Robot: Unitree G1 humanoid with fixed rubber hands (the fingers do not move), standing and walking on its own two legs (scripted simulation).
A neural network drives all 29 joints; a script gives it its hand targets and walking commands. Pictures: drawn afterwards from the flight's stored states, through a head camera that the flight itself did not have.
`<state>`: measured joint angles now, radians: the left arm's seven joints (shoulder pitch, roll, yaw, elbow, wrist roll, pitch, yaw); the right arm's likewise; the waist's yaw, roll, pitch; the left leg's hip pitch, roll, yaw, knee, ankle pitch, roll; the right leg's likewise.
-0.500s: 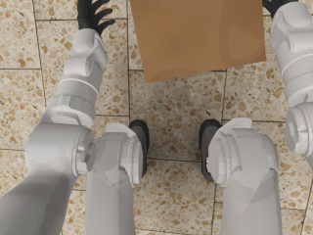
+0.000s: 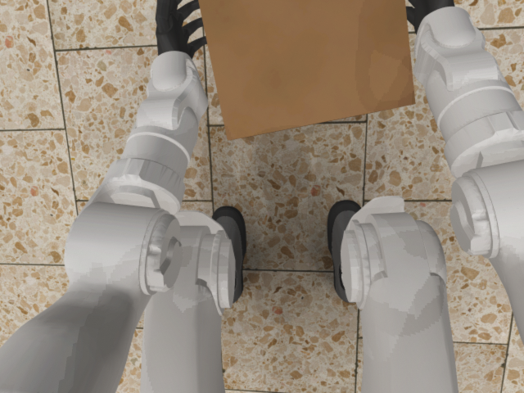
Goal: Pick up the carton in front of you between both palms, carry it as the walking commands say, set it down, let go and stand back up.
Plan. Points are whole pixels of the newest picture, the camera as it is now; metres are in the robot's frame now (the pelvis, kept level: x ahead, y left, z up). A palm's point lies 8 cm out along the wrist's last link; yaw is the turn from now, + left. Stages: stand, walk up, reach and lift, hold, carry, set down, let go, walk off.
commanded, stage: reach and lift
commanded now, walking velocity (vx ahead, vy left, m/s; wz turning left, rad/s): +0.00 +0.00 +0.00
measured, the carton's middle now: (300, 55) +0.51 -0.06 -0.26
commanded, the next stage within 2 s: none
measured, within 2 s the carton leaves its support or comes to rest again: leaves its support in 0.22 s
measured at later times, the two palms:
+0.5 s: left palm (150, 47) +0.50 +0.08 -0.07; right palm out of the picture +0.49 -0.22 -0.07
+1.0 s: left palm out of the picture +0.48 +0.09 +0.10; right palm out of the picture +0.46 -0.21 +0.09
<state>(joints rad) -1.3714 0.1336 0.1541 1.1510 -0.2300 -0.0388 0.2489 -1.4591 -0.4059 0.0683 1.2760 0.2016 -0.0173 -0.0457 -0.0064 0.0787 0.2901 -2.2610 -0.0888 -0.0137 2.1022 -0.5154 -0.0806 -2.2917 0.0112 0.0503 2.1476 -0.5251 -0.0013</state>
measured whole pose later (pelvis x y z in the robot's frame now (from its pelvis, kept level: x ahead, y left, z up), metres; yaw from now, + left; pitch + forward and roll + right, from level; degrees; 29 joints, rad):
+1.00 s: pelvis +0.03 +0.01 +0.15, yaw -5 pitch +39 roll +1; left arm -0.79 -0.13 0.45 0.58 0.13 0.27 0.15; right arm -0.87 -0.08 -0.31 0.74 -0.15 0.30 0.00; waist -0.01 0.05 -0.20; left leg -1.80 -0.14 -0.09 1.66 -0.53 -0.06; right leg -1.83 0.10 0.10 1.66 -0.50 0.05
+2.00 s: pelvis +0.12 +0.01 +0.39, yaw -7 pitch +2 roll +0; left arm -0.26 -0.15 0.27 0.43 0.22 0.51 0.04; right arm -0.23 0.15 -0.24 0.42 -0.22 0.53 -0.05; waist 0.00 0.01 -0.12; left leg -0.26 -0.06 -0.15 0.51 -0.27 0.00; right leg -0.28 0.06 0.14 0.50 -0.24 0.01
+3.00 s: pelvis +0.12 +0.01 +0.40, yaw -7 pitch -5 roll +0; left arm -0.28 -0.16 0.25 0.33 0.29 0.67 0.01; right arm -0.25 0.15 -0.22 0.31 -0.28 0.71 -0.02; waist 0.00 0.01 -0.03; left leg -0.08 -0.04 -0.14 0.38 -0.22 0.00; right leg -0.09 0.05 0.13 0.37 -0.19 0.01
